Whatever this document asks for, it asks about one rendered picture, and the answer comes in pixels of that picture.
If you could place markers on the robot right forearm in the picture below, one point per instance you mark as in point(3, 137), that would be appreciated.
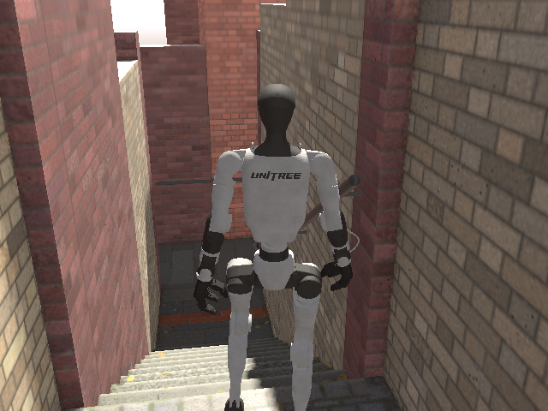
point(339, 244)

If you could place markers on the right robot shin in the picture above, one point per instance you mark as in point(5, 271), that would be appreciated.
point(302, 382)

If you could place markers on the right robot upper arm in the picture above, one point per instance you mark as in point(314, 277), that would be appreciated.
point(322, 165)

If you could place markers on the robot left thigh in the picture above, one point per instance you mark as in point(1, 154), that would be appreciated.
point(240, 281)

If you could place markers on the robot left hand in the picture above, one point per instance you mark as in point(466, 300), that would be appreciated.
point(202, 291)

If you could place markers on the robot right hand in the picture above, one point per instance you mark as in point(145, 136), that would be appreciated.
point(331, 270)

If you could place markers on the left robot upper arm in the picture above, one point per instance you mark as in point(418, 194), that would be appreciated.
point(229, 163)

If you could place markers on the robot left forearm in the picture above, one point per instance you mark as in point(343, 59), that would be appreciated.
point(212, 242)

